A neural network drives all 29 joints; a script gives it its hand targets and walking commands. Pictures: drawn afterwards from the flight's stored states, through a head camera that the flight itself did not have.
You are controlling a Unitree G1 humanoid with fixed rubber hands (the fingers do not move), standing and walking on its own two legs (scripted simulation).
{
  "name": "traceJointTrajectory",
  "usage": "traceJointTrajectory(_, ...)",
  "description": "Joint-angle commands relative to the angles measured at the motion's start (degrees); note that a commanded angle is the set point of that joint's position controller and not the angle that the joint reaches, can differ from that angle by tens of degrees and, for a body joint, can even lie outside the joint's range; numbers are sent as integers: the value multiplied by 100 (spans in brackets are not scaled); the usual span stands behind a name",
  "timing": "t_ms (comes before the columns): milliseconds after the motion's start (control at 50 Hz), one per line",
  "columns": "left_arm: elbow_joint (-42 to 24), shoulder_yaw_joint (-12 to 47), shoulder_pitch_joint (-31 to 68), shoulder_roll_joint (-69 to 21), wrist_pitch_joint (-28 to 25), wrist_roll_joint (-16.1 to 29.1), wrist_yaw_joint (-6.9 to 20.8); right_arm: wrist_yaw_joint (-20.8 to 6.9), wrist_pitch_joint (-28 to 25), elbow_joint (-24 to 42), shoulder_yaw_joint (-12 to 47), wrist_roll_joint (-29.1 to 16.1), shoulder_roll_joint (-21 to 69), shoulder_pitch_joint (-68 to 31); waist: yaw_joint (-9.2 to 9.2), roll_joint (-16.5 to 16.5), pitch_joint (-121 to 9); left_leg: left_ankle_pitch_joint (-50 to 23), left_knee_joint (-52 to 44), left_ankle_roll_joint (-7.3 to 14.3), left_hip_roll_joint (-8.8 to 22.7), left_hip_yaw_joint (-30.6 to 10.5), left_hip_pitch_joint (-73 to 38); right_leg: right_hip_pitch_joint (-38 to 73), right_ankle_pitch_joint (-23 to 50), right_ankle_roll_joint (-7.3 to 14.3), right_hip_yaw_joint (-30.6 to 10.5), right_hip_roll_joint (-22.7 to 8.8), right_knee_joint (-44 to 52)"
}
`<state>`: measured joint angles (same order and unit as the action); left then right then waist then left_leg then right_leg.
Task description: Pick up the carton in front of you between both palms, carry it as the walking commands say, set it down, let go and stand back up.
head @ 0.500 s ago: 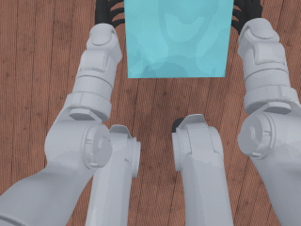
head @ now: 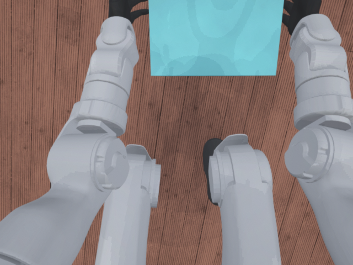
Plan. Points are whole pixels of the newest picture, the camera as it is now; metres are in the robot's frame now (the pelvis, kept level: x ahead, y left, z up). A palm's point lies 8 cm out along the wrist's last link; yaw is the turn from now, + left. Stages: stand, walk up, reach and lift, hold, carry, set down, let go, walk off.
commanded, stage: set down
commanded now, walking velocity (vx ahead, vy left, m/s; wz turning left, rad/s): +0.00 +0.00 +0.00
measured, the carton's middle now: (206, 27) +0.53 -0.12 -0.26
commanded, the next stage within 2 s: let go in 1.54 s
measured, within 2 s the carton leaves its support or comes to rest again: neither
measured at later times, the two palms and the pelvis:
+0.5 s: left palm (102, 43) +0.51 +0.09 -0.19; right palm (315, 51) +0.45 -0.32 -0.21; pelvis -0.02 +0.00 -0.02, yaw -1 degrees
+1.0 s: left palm out of the picture +0.53 +0.06 -0.03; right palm out of the picture +0.48 -0.32 -0.03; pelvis +0.00 -0.01 +0.08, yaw -1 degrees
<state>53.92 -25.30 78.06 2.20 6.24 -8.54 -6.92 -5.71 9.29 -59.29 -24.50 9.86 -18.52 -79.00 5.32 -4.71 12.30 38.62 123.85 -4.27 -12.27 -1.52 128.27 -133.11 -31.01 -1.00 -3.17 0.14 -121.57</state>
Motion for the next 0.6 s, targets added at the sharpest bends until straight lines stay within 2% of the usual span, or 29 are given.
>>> traceJointTrajectory(0,864,1610,1135,-3773,268,88,1054,-1032,84,-626,1293,-165,3537,-1101,383,-268,-4260,-1736,-1005,215,29,473,-1143,2912,2109,319,196,330,793)
traceJointTrajectory(100,770,1770,1143,-3566,134,194,982,-943,-68,-636,1311,-246,3349,-1001,455,-278,-4375,-2030,-889,158,71,420,-1246,2981,2412,259,208,316,653)
traceJointTrajectory(160,696,1690,837,-2624,46,192,755,-725,-220,-690,1098,-272,2355,-736,463,-262,-4373,-1967,-866,94,173,413,-1502,3066,2246,159,266,255,587)
traceJointTrajectory(200,608,1414,309,-1111,-77,175,400,-329,-448,-864,675,-268,779,-240,471,-178,-4392,-1921,-865,30,283,445,-1769,3227,2172,89,304,171,556)
traceJointTrajectory(220,503,1310,47,34,-155,252,124,-18,-624,-977,393,-281,-362,174,503,-125,-4434,-1892,-884,-17,349,472,-1935,3307,2159,73,320,110,559)
traceJointTrajectory(240,424,1307,-61,792,-215,425,-118,290,-785,-971,240,-415,-1247,301,537,-25,-4566,-1884,-874,-45,406,454,-2011,3391,2179,80,347,57,564)
traceJointTrajectory(280,326,1648,351,1030,-327,1018,-284,591,-1042,-716,405,-992,-1709,-256,421,116,-4848,-2019,-789,-41,505,392,-1924,3550,2386,134,282,-32,542)
traceJointTrajectory(300,216,1723,501,1064,-379,1235,-299,645,-1151,-543,476,-1209,-1772,-457,386,140,-4937,-2207,-733,-18,528,350,-1973,3622,2577,161,230,-57,495)
traceJointTrajectory(360,-877,2211,1296,1124,-483,1843,-316,560,-1351,336,864,-1867,-1892,-1415,360,145,-5696,-2689,-517,29,614,244,-2285,3927,3098,195,138,-108,267)
traceJointTrajectory(380,-1075,2331,1497,1156,-465,1958,-336,502,-1306,323,974,-2004,-1979,-1524,351,105,-5852,-2570,-533,46,641,244,-2465,3980,2972,191,153,-124,255)
traceJointTrajectory(400,-1116,2357,1572,1210,-405,2071,-356,445,-1234,263,1078,-2118,-2065,-1537,332,69,-5954,-2324,-600,48,659,273,-2666,4023,2702,201,182,-143,297)
traceJointTrajectory(440,-625,2459,1306,1006,-168,2272,-320,339,-1075,212,1355,-2226,-2184,-1465,383,186,-5855,-1576,-810,22,660,364,-2713,4317,2063,250,250,-174,502)
traceJointTrajectory(460,-488,2463,1248,921,-64,2286,-298,307,-1002,281,1480,-2214,-2153,-1501,446,309,-5704,-1197,-889,29,650,394,-2609,4459,1763,240,267,-182,617)
traceJointTrajectory(500,-742,2362,1503,1053,28,2269,-324,278,-852,318,1478,-2152,-2092,-1572,539,497,-5892,-706,-953,42,613,501,-2556,4839,1390,175,263,-192,787)
traceJointTrajectory(580,-1230,1775,1285,1629,108,1888,-538,345,-572,265,1323,-1997,-2159,-1096,332,669,-7027,-670,-1128,53,556,792,-2909,5976,1519,118,230,-133,1122)
